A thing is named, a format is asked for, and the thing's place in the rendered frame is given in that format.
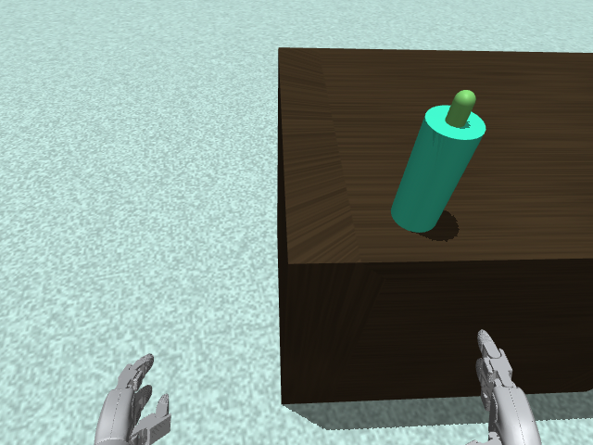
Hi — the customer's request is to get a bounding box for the right robot hand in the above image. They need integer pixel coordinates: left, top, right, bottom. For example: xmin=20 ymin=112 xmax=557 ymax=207
xmin=465 ymin=329 xmax=542 ymax=445

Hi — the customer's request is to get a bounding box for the bottle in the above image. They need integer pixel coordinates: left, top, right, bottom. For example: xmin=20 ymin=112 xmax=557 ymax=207
xmin=391 ymin=90 xmax=486 ymax=233

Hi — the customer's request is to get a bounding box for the left robot hand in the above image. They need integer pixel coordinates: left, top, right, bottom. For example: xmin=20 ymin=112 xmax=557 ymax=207
xmin=94 ymin=353 xmax=171 ymax=445

